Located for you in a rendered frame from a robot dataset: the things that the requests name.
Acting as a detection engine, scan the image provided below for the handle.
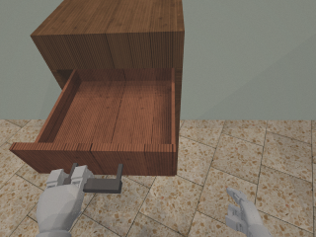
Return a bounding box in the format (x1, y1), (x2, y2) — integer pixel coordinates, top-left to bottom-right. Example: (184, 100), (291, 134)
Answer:
(63, 163), (123, 194)

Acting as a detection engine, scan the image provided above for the drawer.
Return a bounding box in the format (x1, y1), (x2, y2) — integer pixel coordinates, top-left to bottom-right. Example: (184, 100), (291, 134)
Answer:
(9, 67), (177, 177)

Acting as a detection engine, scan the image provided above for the robot right forearm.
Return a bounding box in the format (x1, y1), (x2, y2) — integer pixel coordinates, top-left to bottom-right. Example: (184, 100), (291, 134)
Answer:
(247, 224), (273, 237)

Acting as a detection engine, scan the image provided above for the robot right hand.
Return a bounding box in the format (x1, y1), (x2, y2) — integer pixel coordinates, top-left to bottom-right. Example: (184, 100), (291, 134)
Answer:
(225, 187), (264, 236)

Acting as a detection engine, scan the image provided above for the cabinet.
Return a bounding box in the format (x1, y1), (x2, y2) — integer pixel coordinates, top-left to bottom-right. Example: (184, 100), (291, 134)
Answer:
(30, 0), (185, 175)

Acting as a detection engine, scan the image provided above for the robot left hand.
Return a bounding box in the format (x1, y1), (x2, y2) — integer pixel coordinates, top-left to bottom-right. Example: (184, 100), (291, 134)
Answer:
(36, 165), (95, 233)

